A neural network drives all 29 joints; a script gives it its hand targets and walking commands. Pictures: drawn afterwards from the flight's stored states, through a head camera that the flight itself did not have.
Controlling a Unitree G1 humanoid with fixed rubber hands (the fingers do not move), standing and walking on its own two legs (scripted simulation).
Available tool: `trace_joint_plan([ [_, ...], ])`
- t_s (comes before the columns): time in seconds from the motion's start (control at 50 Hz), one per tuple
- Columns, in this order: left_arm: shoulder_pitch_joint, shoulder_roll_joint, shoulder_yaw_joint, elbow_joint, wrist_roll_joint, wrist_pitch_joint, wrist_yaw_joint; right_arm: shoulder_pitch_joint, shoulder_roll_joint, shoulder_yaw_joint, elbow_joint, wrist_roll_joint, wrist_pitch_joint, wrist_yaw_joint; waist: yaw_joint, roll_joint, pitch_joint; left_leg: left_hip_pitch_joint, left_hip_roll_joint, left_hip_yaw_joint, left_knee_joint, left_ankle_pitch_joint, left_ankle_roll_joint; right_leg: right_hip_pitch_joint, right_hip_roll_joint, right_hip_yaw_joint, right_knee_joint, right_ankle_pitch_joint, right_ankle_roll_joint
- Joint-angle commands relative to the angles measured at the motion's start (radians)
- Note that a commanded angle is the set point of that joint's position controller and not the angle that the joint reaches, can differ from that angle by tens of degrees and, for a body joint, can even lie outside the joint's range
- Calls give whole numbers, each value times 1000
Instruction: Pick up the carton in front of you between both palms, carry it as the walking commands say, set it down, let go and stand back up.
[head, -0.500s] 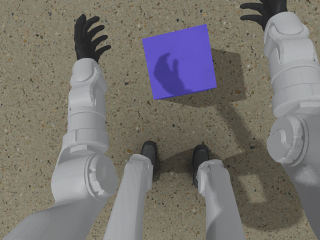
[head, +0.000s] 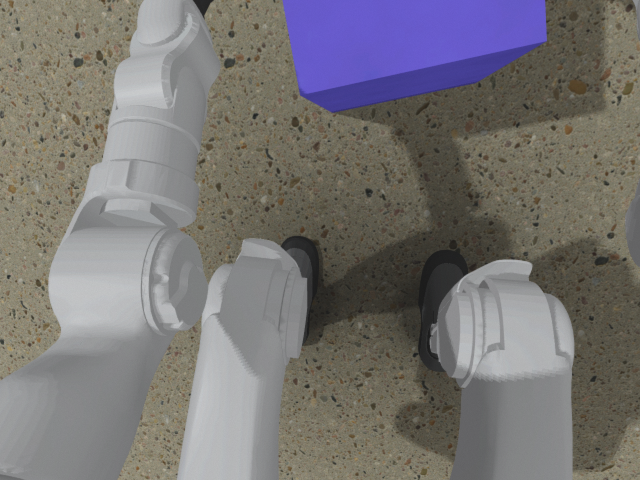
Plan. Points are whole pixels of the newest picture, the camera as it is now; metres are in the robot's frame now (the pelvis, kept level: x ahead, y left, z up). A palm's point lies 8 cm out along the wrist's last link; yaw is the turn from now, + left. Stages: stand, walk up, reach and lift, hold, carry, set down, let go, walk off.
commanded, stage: reach and lift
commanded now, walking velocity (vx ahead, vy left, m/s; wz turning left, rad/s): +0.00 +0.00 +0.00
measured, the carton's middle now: out of the picture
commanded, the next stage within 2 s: none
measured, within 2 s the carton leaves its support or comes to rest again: leaves its support in 1.02 s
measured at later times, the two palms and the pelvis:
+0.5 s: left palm (223, 2) +0.56 +0.15 -0.22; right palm out of the picture +0.61 -0.19 -0.22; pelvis +0.01 +0.00 -0.04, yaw +1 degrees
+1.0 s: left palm out of the picture +0.57 +0.14 -0.21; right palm out of the picture +0.60 -0.17 -0.22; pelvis +0.01 -0.01 -0.05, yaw +0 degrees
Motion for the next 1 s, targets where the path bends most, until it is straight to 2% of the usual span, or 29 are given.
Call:
trace_joint_plan([
  [0.0, -298, 126, 14, -30, 14, -19, -8, -370, -106, 3, -21, 5, -17, 11, 34, -167, -1145, 549, 2, 99, -94, 176, -7, 640, -30, -38, -144, 127, 2],
  [0.08, -360, 147, 24, 17, 32, -42, -22, -418, -123, 16, 16, 4, -37, 20, 36, -147, -1070, 544, 11, 93, -33, 200, -9, 614, -39, -21, -89, 145, -2],
  [0.2, -460, 170, -11, -9, -1, -77, -17, -521, -149, 47, -61, 38, -68, 4, 30, -154, -1113, 563, 2, 91, 39, 335, -2, 678, -36, -13, -11, 287, -1],
  [0.24, -447, 165, -18, -7, -13, -83, -15, -507, -144, 57, -70, 41, -75, 2, 23, -153, -1110, 583, -5, 90, 60, 394, 0, 687, -34, -9, 8, 347, 1],
  [0.34, -333, 125, -13, 37, -11, -80, -11, -420, -91, 94, -17, 59, -71, 8, 38, -175, -1178, 613, -28, 107, 71, 433, 3, 735, -27, -21, 28, 411, 7],
  [0.4, -276, 99, 13, 60, 16, -80, -16, -360, -60, 75, 11, 41, -67, 14, 38, -171, -1110, 562, -32, 106, 64, 409, 2, 684, -24, -19, 20, 398, 7],
  [0.48, -288, 99, 39, 22, 49, -90, -20, -345, -55, 35, -14, 4, -71, 12, 27, -154, -1062, 550, -30, 96, 61, 390, 2, 614, -19, -18, 5, 353, 3],
  [0.58, -370, 49, -9, -28, 18, -88, -22, -421, -7, 62, -61, 21, -71, 3, 14, -147, -1079, 595, -38, 90, 58, 355, 4, 629, -13, -22, -6, 288, -2],
  [0.62, -394, -28, -31, -10, 5, -79, -33, -450, 64, 86, -62, 26, -66, 11, 4, -150, -1055, 601, -48, 88, 59, 328, 3, 644, -9, -23, -8, 263, -2],
  [0.66, -402, -114, -13, 4, 34, -66, -49, -467, 148, 77, -63, 5, -54, 30, -2, -148, -1012, 613, -59, 87, 54, 296, 2, 643, -2, -30, -11, 232, -1],
  [0.68, -389, -124, 20, 5, 66, -61, -53, -449, 188, 67, -47, -12, -44, 43, 13, -150, -983, 620, -64, 92, 49, 278, 4, 631, 1, -36, -11, 211, 2],
  [0.7, -468, -332, -27, -23, 73, -46, -95, -503, 409, 105, -70, -7, -34, 87, 15, -151, -967, 614, -74, 92, 46, 277, 10, 624, 16, -38, -13, 209, -4],
  [0.74, -563, -620, -69, -11, 97, -8, -185, -513, 720, 109, -54, -41, -11, 179, 0, -164, -896, 560, -85, 92, 70, 267, 19, 598, 32, -43, 7, 234, -10],
  [0.76, -601, -715, -85, -25, 101, 10, -229, -479, 834, 90, -60, -59, 5, 218, -8, -169, -878, 527, -87, 96, 79, 250, 23, 592, 40, -51, 11, 238, -15],
  [0.8, -615, -813, -97, -48, 104, 36, -287, -422, 962, 50, -97, -71, 26, 263, -12, -141, -866, 492, -91, 105, 84, 242, 29, 552, 52, -66, 13, 243, -23],
  [0.88, -604, -912, -129, -87, 75, 58, -325, -388, 1059, 43, -173, -59, 41, 288, -24, -109, -928, 472, -89, 109, 92, 294, 36, 539, 57, -72, 17, 296, -32],
  [0.98, -645, -997, -235, -177, -17, 63, -320, -443, 1159, 122, -346, 8, 43, 270, -32, -136, -1246, 528, -90, 117, 103, 436, 40, 719, 60, -74, 31, 489, -30],
])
